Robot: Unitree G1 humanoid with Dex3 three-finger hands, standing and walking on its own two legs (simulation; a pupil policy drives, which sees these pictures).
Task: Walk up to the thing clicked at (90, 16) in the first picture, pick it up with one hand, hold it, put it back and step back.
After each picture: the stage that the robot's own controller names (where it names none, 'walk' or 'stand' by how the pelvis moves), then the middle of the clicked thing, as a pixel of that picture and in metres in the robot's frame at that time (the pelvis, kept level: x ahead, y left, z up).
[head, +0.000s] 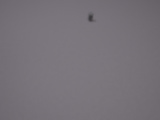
stand; (90, 17) +1.94 -0.07 -0.72
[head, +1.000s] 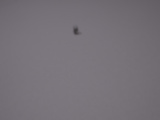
walk; (75, 30) +1.80 +0.26 -0.71
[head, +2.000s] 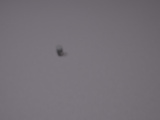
walk; (59, 50) +1.22 +0.37 -0.71
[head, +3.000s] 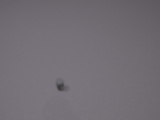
walk; (60, 84) +0.79 +0.28 -0.70
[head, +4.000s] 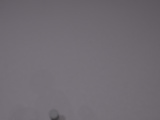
walk; (54, 116) +0.50 +0.22 -0.70
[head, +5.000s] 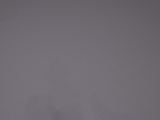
stand; out of the picture +0.40 +0.20 -0.72
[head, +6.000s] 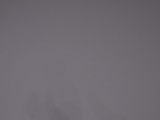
stand; out of the picture +0.38 +0.23 -0.72
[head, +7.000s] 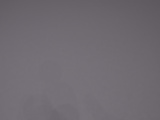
stand; out of the picture +0.37 +0.25 -0.72
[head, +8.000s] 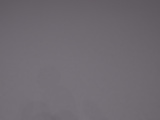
stand; out of the picture +0.38 +0.25 -0.73
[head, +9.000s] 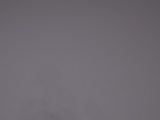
stand; out of the picture +0.38 +0.24 -0.73
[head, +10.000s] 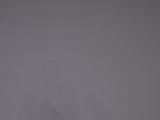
stand; out of the picture +0.37 +0.24 -0.73
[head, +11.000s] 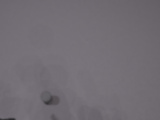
go down; (47, 98) +0.42 +0.22 -0.59
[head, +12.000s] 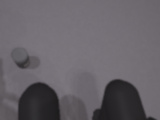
go down; (21, 58) +0.46 +0.26 -0.31
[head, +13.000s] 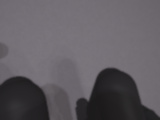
close in; out of the picture +0.45 +0.29 -0.25
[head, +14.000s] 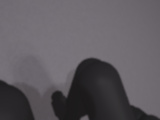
close; out of the picture +0.44 +0.32 -0.22
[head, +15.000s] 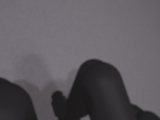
lift; out of the picture +0.42 +0.30 -0.23
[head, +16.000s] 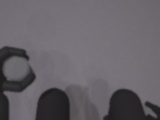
lift; (21, 72) +0.34 +0.23 -0.04
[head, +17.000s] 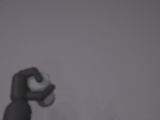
hold; (42, 90) +0.33 +0.16 +0.02
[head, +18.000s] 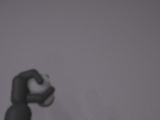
hold; (42, 91) +0.32 +0.17 +0.00
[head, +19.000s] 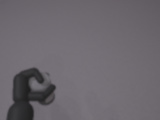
crouch; (43, 89) +0.33 +0.17 +0.00
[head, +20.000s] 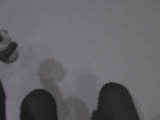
crouch; (4, 48) +0.46 +0.25 -0.10
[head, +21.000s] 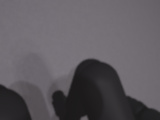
lower; out of the picture +0.42 +0.32 -0.23
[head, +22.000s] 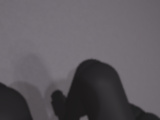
lower; out of the picture +0.42 +0.32 -0.23
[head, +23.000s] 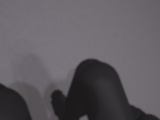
lower; out of the picture +0.43 +0.32 -0.23
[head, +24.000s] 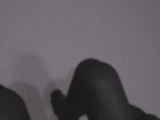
lower; out of the picture +0.43 +0.32 -0.23
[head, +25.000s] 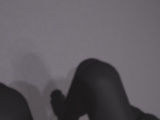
loosen; out of the picture +0.44 +0.31 -0.23
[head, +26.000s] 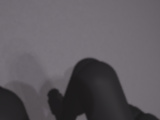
withdraw; out of the picture +0.43 +0.31 -0.23
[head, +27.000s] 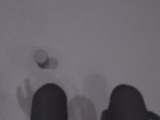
walk; (42, 59) +0.47 +0.23 -0.36
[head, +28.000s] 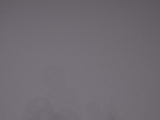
stand; out of the picture +0.40 +0.19 -0.66
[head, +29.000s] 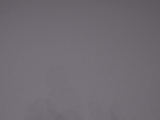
stand; out of the picture +0.41 +0.20 -0.67
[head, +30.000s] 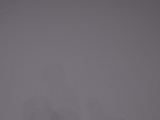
stand; out of the picture +0.41 +0.19 -0.70
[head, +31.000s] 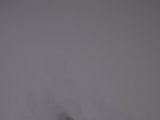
walk; (64, 119) +0.43 +0.19 -0.71
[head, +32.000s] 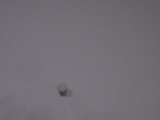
walk; (62, 90) +0.61 +0.16 -0.71
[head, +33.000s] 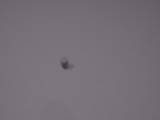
walk; (64, 63) +0.92 +0.27 -0.70
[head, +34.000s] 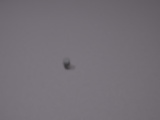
stand; (66, 63) +1.03 +0.21 -0.71
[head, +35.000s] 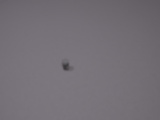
stand; (65, 64) +1.04 +0.22 -0.73
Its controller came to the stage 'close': yes
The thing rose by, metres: 0.71
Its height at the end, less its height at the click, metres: +0.00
